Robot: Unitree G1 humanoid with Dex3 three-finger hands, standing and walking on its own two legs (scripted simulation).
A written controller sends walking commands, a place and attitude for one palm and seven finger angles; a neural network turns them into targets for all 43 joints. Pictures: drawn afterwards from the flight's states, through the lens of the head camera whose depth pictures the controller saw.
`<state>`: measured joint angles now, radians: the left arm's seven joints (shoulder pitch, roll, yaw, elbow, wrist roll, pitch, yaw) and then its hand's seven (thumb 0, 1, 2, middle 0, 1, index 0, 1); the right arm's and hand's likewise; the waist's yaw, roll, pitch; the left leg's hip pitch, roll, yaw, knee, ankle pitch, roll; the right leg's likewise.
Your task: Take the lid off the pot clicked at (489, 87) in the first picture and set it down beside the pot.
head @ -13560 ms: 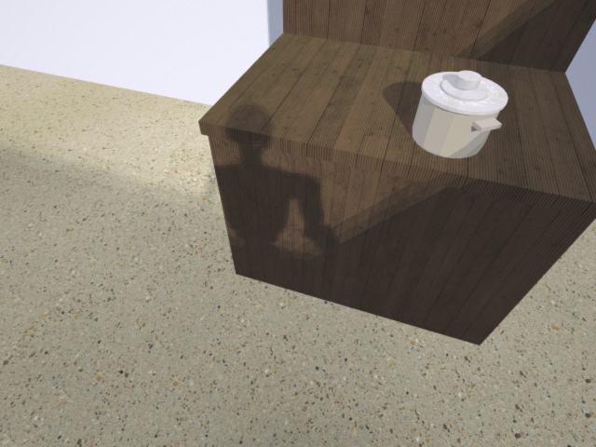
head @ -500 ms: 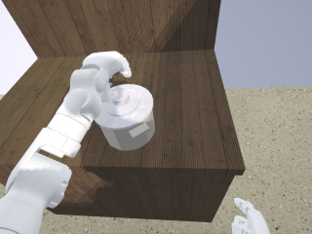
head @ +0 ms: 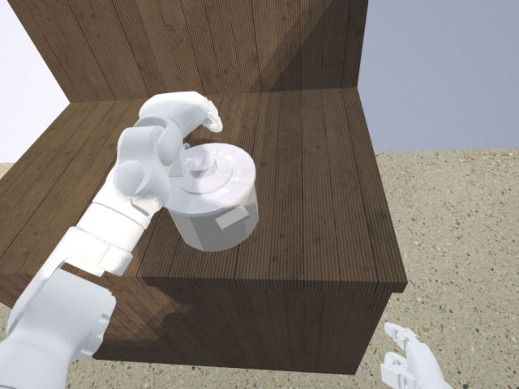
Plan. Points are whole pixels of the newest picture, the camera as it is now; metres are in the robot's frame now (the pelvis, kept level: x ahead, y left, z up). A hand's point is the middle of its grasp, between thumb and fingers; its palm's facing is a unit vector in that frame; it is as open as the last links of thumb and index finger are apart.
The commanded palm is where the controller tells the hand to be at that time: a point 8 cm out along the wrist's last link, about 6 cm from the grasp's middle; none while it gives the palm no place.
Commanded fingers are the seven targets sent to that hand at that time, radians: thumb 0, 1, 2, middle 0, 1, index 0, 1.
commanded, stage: lower the open fingers around the knob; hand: left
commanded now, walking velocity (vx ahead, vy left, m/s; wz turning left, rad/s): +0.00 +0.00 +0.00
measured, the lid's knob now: (202, 164) +0.46 +0.12 +0.12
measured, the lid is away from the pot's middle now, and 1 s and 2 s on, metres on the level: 0.00 0.00 0.00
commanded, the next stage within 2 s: close the fingers and squeeze the knob in 1.22 s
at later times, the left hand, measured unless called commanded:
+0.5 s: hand (185, 167) +0.41 +0.13 +0.16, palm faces -0.23 -0.05 -0.97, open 9.8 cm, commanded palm +0.39 +0.13 +0.22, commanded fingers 0.00 -0.30 1.50 -0.86 -0.08 -0.86 -0.08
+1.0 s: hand (190, 167) +0.43 +0.13 +0.14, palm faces -0.28 -0.07 -0.96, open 9.9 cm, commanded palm +0.41 +0.14 +0.19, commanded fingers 0.00 -0.30 1.50 -0.86 -0.08 -0.86 -0.08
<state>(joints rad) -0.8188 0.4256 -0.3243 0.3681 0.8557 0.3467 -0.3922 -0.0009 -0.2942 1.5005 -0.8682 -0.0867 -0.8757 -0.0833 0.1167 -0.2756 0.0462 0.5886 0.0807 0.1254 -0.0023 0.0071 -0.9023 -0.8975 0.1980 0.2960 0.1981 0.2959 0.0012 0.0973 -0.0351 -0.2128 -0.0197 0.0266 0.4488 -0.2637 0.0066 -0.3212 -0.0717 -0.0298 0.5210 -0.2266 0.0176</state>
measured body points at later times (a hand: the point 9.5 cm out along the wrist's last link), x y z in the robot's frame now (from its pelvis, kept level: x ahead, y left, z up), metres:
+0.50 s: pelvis -0.01 -0.01 +0.00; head +0.00 -0.06 +0.45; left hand +0.41 +0.13 +0.21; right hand +0.18 -0.24 -0.11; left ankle -0.02 +0.12 -0.74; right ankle +0.03 -0.13 -0.74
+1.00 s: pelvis +0.00 +0.00 +0.00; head +0.01 -0.04 +0.45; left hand +0.44 +0.14 +0.19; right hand +0.15 -0.25 -0.12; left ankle -0.02 +0.12 -0.74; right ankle +0.03 -0.13 -0.74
